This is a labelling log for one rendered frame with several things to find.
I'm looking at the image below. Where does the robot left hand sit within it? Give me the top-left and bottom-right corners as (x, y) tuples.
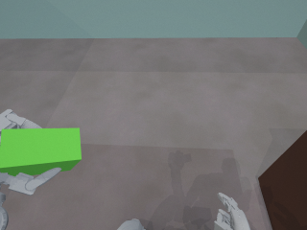
(0, 109), (62, 196)

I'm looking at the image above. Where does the left robot thigh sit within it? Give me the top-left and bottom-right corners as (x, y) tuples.
(117, 220), (146, 230)

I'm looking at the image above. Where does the sponge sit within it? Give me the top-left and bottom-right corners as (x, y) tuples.
(0, 127), (82, 176)

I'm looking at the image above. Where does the table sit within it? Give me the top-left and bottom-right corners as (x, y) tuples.
(258, 130), (307, 230)

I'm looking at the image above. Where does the robot right hand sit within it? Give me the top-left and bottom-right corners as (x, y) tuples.
(214, 193), (250, 230)

